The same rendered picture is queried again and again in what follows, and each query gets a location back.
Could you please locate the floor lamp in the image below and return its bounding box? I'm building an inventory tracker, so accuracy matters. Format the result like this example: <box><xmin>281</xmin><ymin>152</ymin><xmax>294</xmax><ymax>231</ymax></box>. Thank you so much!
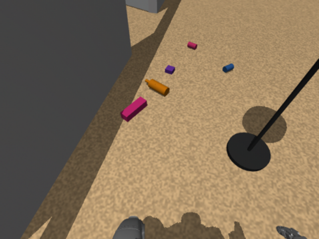
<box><xmin>226</xmin><ymin>59</ymin><xmax>319</xmax><ymax>172</ymax></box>

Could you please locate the right robot hand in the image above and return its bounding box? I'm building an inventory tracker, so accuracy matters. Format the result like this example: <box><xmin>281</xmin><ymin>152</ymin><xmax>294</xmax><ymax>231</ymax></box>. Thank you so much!
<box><xmin>276</xmin><ymin>226</ymin><xmax>307</xmax><ymax>239</ymax></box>

